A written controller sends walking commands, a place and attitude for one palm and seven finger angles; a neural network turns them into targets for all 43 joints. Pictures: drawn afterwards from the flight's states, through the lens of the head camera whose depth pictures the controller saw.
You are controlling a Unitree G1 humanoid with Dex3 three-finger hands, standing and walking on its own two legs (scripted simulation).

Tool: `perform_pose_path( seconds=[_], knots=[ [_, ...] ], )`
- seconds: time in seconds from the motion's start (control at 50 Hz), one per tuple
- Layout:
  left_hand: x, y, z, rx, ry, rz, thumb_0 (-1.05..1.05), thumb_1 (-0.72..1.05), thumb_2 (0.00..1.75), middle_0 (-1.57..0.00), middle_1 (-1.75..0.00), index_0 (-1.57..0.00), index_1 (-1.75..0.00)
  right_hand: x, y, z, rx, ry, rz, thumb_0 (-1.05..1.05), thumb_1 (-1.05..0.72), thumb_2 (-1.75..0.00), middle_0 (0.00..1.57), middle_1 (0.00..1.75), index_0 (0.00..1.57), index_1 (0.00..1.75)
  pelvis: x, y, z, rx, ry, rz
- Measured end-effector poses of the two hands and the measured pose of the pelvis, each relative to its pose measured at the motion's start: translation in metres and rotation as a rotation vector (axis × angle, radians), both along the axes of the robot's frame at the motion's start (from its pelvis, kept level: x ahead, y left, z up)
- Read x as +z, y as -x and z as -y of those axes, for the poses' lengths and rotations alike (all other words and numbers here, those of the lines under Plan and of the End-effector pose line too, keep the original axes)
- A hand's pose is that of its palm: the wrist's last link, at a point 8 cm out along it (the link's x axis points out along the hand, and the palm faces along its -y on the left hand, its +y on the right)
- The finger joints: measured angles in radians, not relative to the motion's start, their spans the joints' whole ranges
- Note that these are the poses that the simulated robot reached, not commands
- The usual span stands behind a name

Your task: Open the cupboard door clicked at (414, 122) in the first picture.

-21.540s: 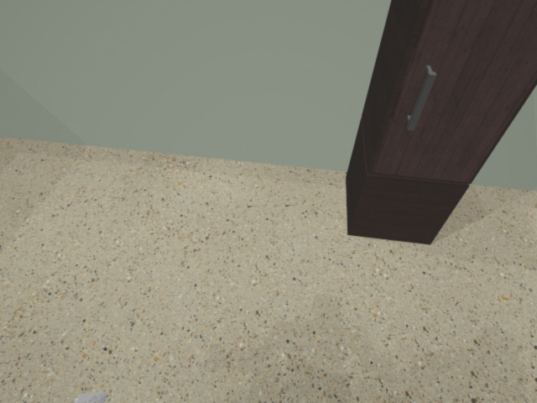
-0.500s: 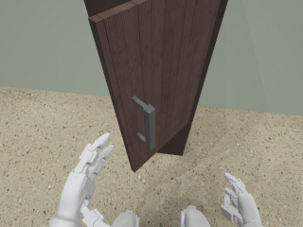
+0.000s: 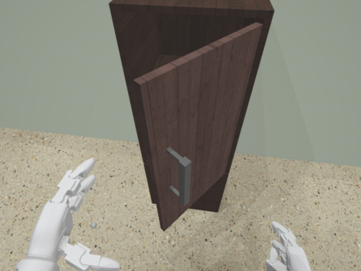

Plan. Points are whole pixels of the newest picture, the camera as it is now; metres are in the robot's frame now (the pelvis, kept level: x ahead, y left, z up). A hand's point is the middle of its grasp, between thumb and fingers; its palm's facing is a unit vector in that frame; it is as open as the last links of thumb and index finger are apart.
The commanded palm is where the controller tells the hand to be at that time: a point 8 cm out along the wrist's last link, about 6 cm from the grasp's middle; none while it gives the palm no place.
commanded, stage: draw the hand back to the body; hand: left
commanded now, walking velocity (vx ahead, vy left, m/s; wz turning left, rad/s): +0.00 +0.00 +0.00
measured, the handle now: (178, 178) +0.33 +0.04 +0.03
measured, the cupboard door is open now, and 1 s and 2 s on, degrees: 53 53 53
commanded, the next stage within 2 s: step back with the hand held close in 0.98 s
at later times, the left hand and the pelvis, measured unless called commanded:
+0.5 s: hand (31, 181) +0.21 +0.25 +0.19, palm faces +0.39 -0.82 -0.42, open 10.3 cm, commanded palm +0.16 +0.29 +0.21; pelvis +0.02 +0.01 +0.05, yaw -1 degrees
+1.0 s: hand (19, 172) +0.21 +0.26 +0.21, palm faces +0.44 -0.80 -0.41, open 7.5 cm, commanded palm +0.16 +0.29 +0.22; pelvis +0.02 +0.00 +0.05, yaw -2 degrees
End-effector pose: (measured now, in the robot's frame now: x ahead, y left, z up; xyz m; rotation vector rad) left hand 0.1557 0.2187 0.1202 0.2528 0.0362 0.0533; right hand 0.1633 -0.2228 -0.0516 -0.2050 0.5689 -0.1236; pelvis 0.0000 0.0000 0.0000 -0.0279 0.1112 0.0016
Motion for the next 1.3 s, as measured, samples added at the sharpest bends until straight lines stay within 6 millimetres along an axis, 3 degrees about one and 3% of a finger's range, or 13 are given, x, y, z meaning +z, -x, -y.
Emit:
perform_pose_path(
  seconds=[0.32,0.66,0.86,1.1,1.3],
  knots=[
    [0.056,-0.004,-0.045,0.258,-0.178,0.066,0.00,0.11,0.57,-0.17,-0.30,-0.18,-0.30,0.019,-0.019,-0.021,0.049,-0.020,-0.021,0.02,-0.90,-0.90,0.20,0.30,0.20,0.30,0.036,-0.017,-0.006,-0.004,-0.008,0.121],
    [0.114,-0.015,-0.082,0.369,-0.263,0.254,0.01,0.69,0.82,-0.20,-0.30,-0.20,-0.31,0.031,-0.031,-0.008,0.049,0.006,-0.042,0.02,-0.90,-0.90,0.20,0.30,0.20,0.30,0.051,-0.022,-0.004,-0.021,-0.009,0.178],
    [0.104,-0.016,-0.075,0.350,-0.232,0.213,0.01,0.86,0.89,-0.20,-0.30,-0.20,-0.31,0.029,-0.023,-0.002,0.034,0.002,-0.075,0.02,-0.90,-0.90,0.20,0.30,0.20,0.30,0.054,-0.019,-0.002,-0.027,-0.011,0.185],
    [0.108,-0.009,-0.074,0.358,-0.241,0.232,0.02,0.89,0.90,-0.21,-0.30,-0.21,-0.31,0.028,-0.016,-0.002,0.030,-0.007,-0.075,0.02,-0.90,-0.90,0.20,0.30,0.20,0.30,0.054,-0.013,0.001,-0.029,-0.011,0.200],
    [0.110,-0.016,-0.080,0.292,-0.311,0.231,0.02,0.89,0.90,-0.20,-0.30,-0.21,-0.31,0.033,-0.001,0.009,-0.031,0.020,-0.113,0.02,-0.90,-0.90,0.20,0.30,0.21,0.30,0.055,0.003,-0.004,-0.042,-0.011,0.131]
  ],
)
